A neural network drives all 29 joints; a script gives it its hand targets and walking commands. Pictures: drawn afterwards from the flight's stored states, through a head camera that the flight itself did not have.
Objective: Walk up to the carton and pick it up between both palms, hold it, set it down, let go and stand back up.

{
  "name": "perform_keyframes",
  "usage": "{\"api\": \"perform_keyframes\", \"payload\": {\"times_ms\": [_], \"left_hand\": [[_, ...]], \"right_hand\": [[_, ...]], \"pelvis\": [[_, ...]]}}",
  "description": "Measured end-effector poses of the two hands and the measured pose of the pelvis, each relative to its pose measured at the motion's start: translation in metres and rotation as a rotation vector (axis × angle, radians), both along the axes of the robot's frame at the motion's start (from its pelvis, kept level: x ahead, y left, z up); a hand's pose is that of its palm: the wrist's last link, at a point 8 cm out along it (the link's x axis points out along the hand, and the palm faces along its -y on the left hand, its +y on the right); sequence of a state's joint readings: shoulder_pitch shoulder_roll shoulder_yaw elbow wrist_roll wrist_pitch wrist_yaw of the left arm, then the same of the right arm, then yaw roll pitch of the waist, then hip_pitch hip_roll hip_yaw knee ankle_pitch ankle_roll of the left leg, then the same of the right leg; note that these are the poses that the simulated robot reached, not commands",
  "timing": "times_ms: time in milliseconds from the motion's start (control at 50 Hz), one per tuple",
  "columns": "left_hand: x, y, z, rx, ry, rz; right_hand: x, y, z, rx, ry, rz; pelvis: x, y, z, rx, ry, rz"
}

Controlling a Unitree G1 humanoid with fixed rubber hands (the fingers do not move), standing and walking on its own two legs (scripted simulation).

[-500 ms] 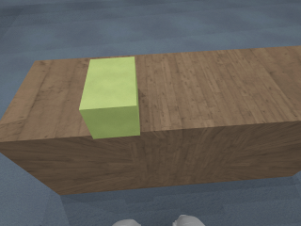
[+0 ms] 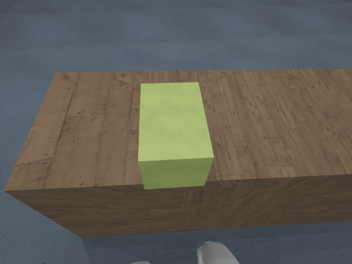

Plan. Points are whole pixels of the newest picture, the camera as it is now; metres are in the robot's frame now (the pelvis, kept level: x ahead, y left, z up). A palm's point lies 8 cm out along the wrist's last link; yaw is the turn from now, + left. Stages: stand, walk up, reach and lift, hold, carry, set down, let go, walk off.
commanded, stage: walk up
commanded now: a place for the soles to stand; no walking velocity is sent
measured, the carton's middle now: (172, 134) +0.45 +0.01 -0.03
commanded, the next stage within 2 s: none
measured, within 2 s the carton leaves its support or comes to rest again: neither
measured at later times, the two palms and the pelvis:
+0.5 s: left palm (63, 235) +0.20 +0.29 -0.13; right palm (309, 261) +0.13 -0.31 -0.11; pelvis +0.07 +0.00 -0.02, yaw -1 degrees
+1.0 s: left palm out of the picture +0.13 +0.29 -0.13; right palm out of the picture +0.09 -0.32 -0.11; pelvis +0.01 -0.01 -0.02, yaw -2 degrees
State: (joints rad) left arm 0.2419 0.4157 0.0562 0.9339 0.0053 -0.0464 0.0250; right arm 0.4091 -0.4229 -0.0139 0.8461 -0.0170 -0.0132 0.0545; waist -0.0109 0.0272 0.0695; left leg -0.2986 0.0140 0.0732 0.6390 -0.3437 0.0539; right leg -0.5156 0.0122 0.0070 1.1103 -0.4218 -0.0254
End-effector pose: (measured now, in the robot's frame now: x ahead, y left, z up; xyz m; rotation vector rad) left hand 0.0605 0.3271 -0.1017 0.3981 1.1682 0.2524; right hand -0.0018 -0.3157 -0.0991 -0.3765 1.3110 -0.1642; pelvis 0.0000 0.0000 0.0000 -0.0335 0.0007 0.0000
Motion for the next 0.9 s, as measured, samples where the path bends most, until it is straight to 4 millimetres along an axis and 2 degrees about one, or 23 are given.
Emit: {"api": "perform_keyframes", "payload": {"times_ms": [140, 200, 240, 300, 360, 400, 480, 560, 640, 740, 820, 900], "left_hand": [[0.054, -0.012, -0.010, -0.045, -0.026, -0.023], [0.083, -0.023, -0.016, -0.055, -0.046, -0.047], [0.100, -0.030, -0.021, -0.049, -0.074, -0.065], [0.114, -0.040, -0.024, -0.052, -0.089, -0.069], [0.123, -0.046, -0.023, -0.061, -0.091, -0.080], [0.128, -0.044, -0.023, -0.065, -0.102, -0.078], [0.135, -0.041, -0.024, -0.083, -0.101, -0.062], [0.133, -0.043, -0.024, -0.093, -0.073, -0.064], [0.128, -0.047, -0.027, -0.082, -0.048, -0.073], [0.118, -0.048, -0.021, -0.063, -0.056, -0.075], [0.108, -0.042, -0.022, -0.065, -0.074, -0.071], [0.096, -0.039, -0.025, -0.081, -0.073, -0.067]], "right_hand": [[0.043, -0.009, 0.010, -0.051, -0.032, 0.008], [0.063, -0.016, 0.003, -0.055, -0.047, 0.006], [0.077, -0.020, -0.010, -0.049, -0.061, 0.006], [0.102, -0.017, -0.022, -0.029, -0.108, -0.004], [0.125, -0.010, -0.023, -0.014, -0.163, -0.003], [0.134, -0.006, -0.022, -0.015, -0.177, 0.007], [0.136, 0.001, -0.016, -0.021, -0.177, 0.012], [0.135, -0.002, -0.010, -0.034, -0.178, 0.008], [0.136, -0.009, -0.016, -0.029, -0.191, 0.000], [0.136, -0.010, -0.021, -0.010, -0.217, -0.002], [0.126, -0.004, -0.021, -0.014, -0.226, 0.005], [0.105, -0.001, -0.016, -0.029, -0.218, 0.002]], "pelvis": [[0.035, -0.003, -0.001, 0.017, 0.014, -0.005], [0.047, -0.009, -0.007, 0.029, 0.017, -0.014], [0.056, -0.014, -0.016, 0.039, 0.003, -0.016], [0.065, -0.016, -0.021, 0.012, -0.018, -0.030], [0.070, -0.012, -0.020, 0.007, -0.029, -0.036], [0.071, -0.009, -0.020, 0.004, -0.027, -0.029], [0.068, -0.003, -0.018, 0.010, -0.027, -0.023], [0.066, -0.005, -0.013, 0.009, -0.017, -0.029], [0.063, -0.011, -0.017, 0.030, -0.014, -0.040], [0.052, -0.015, -0.018, 0.031, -0.025, -0.043], [0.038, -0.009, -0.020, 0.022, -0.035, -0.036], [0.023, -0.003, -0.019, 0.029, -0.054, -0.035]]}}
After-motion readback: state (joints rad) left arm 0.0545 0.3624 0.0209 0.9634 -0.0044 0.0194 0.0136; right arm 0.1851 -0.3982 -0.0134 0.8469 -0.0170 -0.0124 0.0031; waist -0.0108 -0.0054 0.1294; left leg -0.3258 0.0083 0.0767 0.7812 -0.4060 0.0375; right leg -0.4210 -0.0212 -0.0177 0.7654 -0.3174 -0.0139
